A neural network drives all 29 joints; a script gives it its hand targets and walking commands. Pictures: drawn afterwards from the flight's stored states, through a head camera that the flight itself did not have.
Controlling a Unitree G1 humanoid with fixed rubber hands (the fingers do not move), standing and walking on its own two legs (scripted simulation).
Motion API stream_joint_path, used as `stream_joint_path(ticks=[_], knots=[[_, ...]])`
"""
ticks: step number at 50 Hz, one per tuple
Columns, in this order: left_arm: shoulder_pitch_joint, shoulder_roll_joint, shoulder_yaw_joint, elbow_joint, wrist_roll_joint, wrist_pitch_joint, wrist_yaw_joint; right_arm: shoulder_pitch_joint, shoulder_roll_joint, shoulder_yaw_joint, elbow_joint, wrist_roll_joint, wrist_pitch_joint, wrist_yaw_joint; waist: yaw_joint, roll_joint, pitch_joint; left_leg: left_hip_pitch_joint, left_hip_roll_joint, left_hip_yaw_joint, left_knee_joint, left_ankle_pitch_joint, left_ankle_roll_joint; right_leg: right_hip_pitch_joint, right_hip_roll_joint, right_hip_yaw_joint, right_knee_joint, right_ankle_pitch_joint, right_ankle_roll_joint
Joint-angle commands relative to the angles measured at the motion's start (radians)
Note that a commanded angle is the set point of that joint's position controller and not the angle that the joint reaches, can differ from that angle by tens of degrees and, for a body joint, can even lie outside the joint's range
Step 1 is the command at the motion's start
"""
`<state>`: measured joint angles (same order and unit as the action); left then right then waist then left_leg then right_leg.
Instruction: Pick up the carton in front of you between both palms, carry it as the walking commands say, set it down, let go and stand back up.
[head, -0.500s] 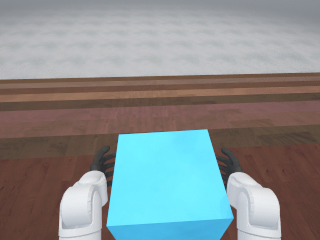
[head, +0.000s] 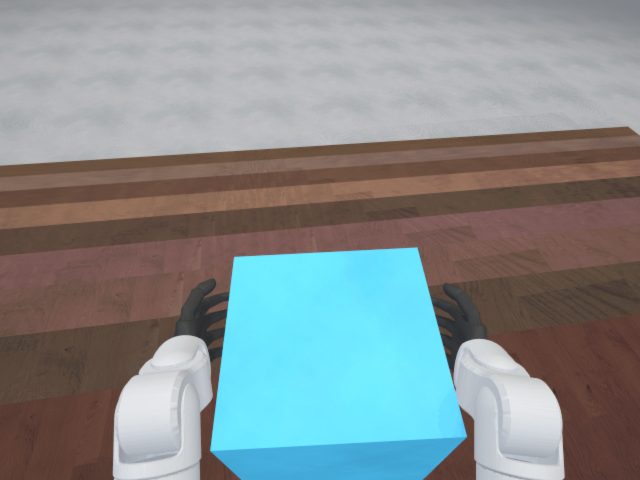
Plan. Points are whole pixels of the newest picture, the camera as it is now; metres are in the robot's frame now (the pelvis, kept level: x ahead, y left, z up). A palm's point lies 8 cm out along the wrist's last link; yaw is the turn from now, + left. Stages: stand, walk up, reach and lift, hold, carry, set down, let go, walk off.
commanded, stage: carry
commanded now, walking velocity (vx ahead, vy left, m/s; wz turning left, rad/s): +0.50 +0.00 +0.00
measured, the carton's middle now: (331, 379) +0.27 -0.01 +0.01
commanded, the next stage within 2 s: none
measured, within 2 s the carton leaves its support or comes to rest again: neither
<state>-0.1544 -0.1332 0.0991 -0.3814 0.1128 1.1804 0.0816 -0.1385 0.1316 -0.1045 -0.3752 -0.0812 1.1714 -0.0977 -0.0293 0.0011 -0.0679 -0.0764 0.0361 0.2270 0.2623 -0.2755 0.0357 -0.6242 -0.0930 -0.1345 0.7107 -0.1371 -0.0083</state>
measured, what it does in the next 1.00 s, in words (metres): walks ahead: right foot, then left foot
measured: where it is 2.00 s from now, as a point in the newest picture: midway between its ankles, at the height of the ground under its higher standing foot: (315, 261)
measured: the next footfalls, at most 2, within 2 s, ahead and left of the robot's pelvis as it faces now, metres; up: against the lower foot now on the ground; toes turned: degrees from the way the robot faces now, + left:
right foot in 0.14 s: +0.29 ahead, -0.11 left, +0.00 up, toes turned -10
left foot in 0.62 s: +0.59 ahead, +0.06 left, +0.00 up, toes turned +7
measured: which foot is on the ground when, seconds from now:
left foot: down 0.00-0.16, up 0.18-0.60, down 0.62-1.00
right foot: up 0.00-0.12, down 0.14-0.62, up 0.64-1.00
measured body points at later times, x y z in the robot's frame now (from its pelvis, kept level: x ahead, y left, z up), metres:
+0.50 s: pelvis +0.33 -0.03 -0.01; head +0.36 -0.04 +0.44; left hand +0.69 +0.13 +0.10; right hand +0.70 -0.17 +0.10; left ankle +0.46 +0.11 -0.69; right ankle +0.25 -0.10 -0.75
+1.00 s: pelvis +0.67 +0.00 -0.04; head +0.74 +0.01 +0.41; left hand +1.05 +0.14 +0.07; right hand +1.04 -0.16 +0.08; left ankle +0.55 +0.05 -0.75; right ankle +0.81 -0.12 -0.73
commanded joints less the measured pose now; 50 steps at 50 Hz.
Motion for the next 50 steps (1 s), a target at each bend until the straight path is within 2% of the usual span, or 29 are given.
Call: stream_joint_path(ticks=[1,4,6,7,8,9,10,12,13,14,17,21,26,27,29,30,31,32,33,34,35,36,37,40,42,45,47,48,50], knots=[[-0.423,-0.885,-0.728,-0.051,-0.369,0.005,-0.222,-0.474,0.861,0.728,-0.085,0.403,0.016,0.277,0.005,0.151,-0.157,0.17,0.202,-0.094,-0.047,0.464,0.083,0.02,0.043,-0.08,-0.126,0.082,-0.012],[-0.494,-0.826,-0.726,-0.059,-0.399,0.032,-0.225,-0.515,0.806,0.713,-0.083,0.392,0.036,0.262,0.006,0.167,-0.139,0.172,0.196,-0.055,0.052,0.596,0.062,0.118,0.066,-0.103,-0.167,0.091,-0.047],[-0.508,-0.784,-0.711,-0.025,-0.403,0.045,-0.226,-0.554,0.764,0.707,-0.073,0.391,0.052,0.252,0.044,0.128,-0.223,0.089,0.139,0.025,0.322,0.683,0.018,0.41,0.148,-0.17,-0.224,0.03,-0.052],[-0.516,-0.761,-0.698,-0.009,-0.402,0.05,-0.226,-0.592,0.739,0.705,-0.066,0.388,0.058,0.247,0.082,0.06,-0.298,-0.067,0.111,0.011,0.53,0.492,-0.003,0.637,0.075,-0.073,-0.212,-0.043,-0.053],[-0.547,-0.709,-0.679,0.009,-0.391,0.054,-0.225,-0.624,0.742,0.711,-0.056,0.39,0.07,0.242,0.089,-0.178,-0.375,-0.34,0.016,-0.024,0.853,0.165,-0.046,0.835,-0.224,0.424,-0.305,-0.231,-0.167],[-0.571,-0.723,-0.677,0.046,-0.404,0.055,-0.226,-0.66,0.745,0.703,-0.037,0.388,0.076,0.239,0.108,-0.318,-0.366,-0.586,-0.09,-0.14,1.062,-0.216,-0.045,0.904,-0.319,0.715,-0.451,-0.188,-0.262],[-0.618,-0.746,-0.689,0.036,-0.428,0.057,-0.228,-0.696,0.768,0.696,0.0,0.388,0.074,0.234,0.088,-0.251,-0.351,-0.64,-0.019,-0.231,1.173,-0.203,-0.01,0.878,-0.312,0.614,-0.425,-0.073,-0.254],[-0.724,-0.81,-0.712,0.04,-0.468,0.048,-0.234,-0.766,0.809,0.69,0.028,0.394,0.06,0.228,0.068,-0.065,-0.322,-0.643,0.051,-0.248,1.141,-0.114,0.017,0.741,-0.254,0.426,-0.372,0.091,-0.206],[-0.778,-0.832,-0.722,0.045,-0.485,0.042,-0.236,-0.803,0.818,0.687,0.04,0.395,0.052,0.223,0.056,-0.042,-0.318,-0.615,0.07,-0.249,1.079,-0.066,0.019,0.675,-0.229,0.35,-0.381,0.085,-0.181],[-0.826,-0.845,-0.724,0.052,-0.498,0.034,-0.237,-0.837,0.828,0.686,0.054,0.395,0.044,0.217,0.053,-0.061,-0.326,-0.587,0.07,-0.235,1.038,-0.038,0.018,0.637,-0.214,0.295,-0.392,0.066,-0.168],[-0.923,-0.83,-0.704,0.113,-0.513,0.018,-0.234,-0.92,0.819,0.677,0.107,0.39,0.023,0.194,0.051,-0.093,-0.325,-0.624,0.063,-0.201,0.941,0.007,0.004,0.619,-0.186,0.21,-0.401,0.066,-0.191],[-0.988,-0.805,-0.638,0.241,-0.504,0.015,-0.221,-1.013,0.806,0.641,0.211,0.392,0.02,0.175,0.074,-0.102,-0.287,-0.715,0.051,-0.152,0.727,0.091,-0.003,0.681,-0.157,0.142,-0.364,0.21,-0.213],[-1.075,-0.851,-0.571,0.391,-0.488,0.011,-0.214,-1.116,0.854,0.584,0.349,0.413,0.02,0.186,0.093,-0.114,-0.216,-0.578,-0.028,-0.047,0.355,0.243,0.027,0.672,-0.097,0.049,-0.314,0.435,-0.16],[-1.095,-0.868,-0.56,0.407,-0.489,0.009,-0.214,-1.144,0.871,0.577,0.359,0.42,0.019,0.19,0.085,-0.142,-0.213,-0.504,-0.046,-0.035,0.325,0.257,0.037,0.658,-0.097,0.035,-0.31,0.484,-0.142],[-1.123,-0.903,-0.548,0.42,-0.489,0.007,-0.211,-1.176,0.899,0.555,0.381,0.434,0.018,0.196,0.029,-0.161,-0.287,-0.287,-0.095,-0.021,0.259,0.26,0.051,0.662,-0.075,-0.016,-0.154,0.638,-0.098],[-1.138,-0.926,-0.552,0.424,-0.487,0.008,-0.211,-1.167,0.905,0.543,0.393,0.428,0.015,0.2,-0.063,-0.125,-0.391,-0.054,-0.104,-0.012,0.306,0.371,0.054,0.597,-0.053,-0.074,0.082,0.678,-0.062],[-1.151,-0.93,-0.549,0.431,-0.481,0.007,-0.209,-1.145,0.917,0.525,0.4,0.43,0.014,0.206,-0.106,-0.017,-0.419,0.102,-0.012,-0.15,0.273,0.335,0.034,0.431,-0.001,-0.048,0.31,0.412,-0.043],[-1.143,-0.979,-0.542,0.442,-0.472,0.013,-0.207,-1.19,0.899,0.513,0.396,0.427,0.012,0.211,-0.033,0.284,-0.54,0.371,0.268,-0.617,0.268,0.403,0.202,0.114,0.13,0.031,0.59,-0.234,-0.016],[-1.138,-0.954,-0.526,0.43,-0.455,0.015,-0.2,-1.165,0.945,0.524,0.421,0.456,0.012,0.218,-0.061,0.347,-0.558,0.422,0.302,-0.769,0.183,0.278,0.263,-0.04,0.174,0.128,0.733,-0.394,-0.034],[-1.177,-0.966,-0.525,0.395,-0.447,0.013,-0.19,-1.204,0.978,0.536,0.374,0.478,0.007,0.227,-0.059,0.263,-0.49,0.392,0.288,-0.705,0.2,0.343,0.261,-0.124,0.135,0.178,0.769,-0.366,-0.051],[-1.2,-0.98,-0.525,0.37,-0.442,0.009,-0.181,-1.262,1.014,0.553,0.319,0.503,0.002,0.231,-0.069,0.132,-0.454,0.338,0.269,-0.645,0.212,0.416,0.24,-0.146,0.107,0.184,0.736,-0.317,-0.056],[-1.206,-0.993,-0.522,0.339,-0.436,0.004,-0.171,-1.316,1.041,0.571,0.257,0.523,-0.001,0.233,-0.052,0.068,-0.43,0.27,0.256,-0.577,0.215,0.437,0.221,-0.132,0.081,0.189,0.667,-0.271,-0.055],[-1.199,-0.994,-0.524,0.311,-0.43,0.0,-0.161,-1.35,1.059,0.587,0.215,0.539,-0.002,0.232,-0.039,0.05,-0.441,0.222,0.245,-0.54,0.206,0.401,0.207,-0.096,0.064,0.191,0.6,-0.232,-0.052],[-1.148,-0.978,-0.545,0.247,-0.408,-0.008,-0.139,-1.333,1.051,0.618,0.15,0.551,-0.005,0.224,-0.037,0.067,-0.455,0.223,0.222,-0.471,0.217,0.419,0.204,-0.092,0.053,0.168,0.421,-0.243,-0.034],[-1.114,-0.954,-0.565,0.226,-0.393,-0.011,-0.132,-1.282,1.017,0.635,0.132,0.542,-0.006,0.22,-0.056,0.083,-0.452,0.255,0.209,-0.427,0.242,0.594,0.218,-0.12,0.075,0.127,0.304,-0.247,-0.031],[-1.082,-0.903,-0.596,0.215,-0.378,-0.014,-0.129,-1.22,0.955,0.653,0.136,0.523,-0.005,0.22,-0.082,0.123,-0.485,0.36,0.178,-0.354,0.345,0.772,0.188,-0.194,0.089,0.083,0.299,-0.022,-0.04],[-1.065,-0.868,-0.605,0.238,-0.37,-0.008,-0.134,-1.183,0.922,0.655,0.178,0.515,-0.003,0.224,-0.128,0.099,-0.427,0.49,0.105,-0.353,0.405,0.648,0.154,-0.368,0.096,0.075,0.16,0.129,-0.029],[-1.065,-0.854,-0.604,0.253,-0.366,-0.003,-0.14,-1.168,0.903,0.649,0.206,0.503,-0.002,0.227,-0.132,0.1,-0.399,0.46,0.087,-0.35,0.428,0.643,0.153,-0.343,0.103,0.062,0.073,0.199,-0.03],[-1.058,-0.815,-0.573,0.3,-0.354,0.009,-0.152,-1.15,0.886,0.635,0.268,0.497,0.003,0.235,-0.116,0.044,-0.312,0.204,0.028,-0.266,0.423,0.409,0.129,-0.06,0.122,0.034,-0.23,0.465,-0.031]])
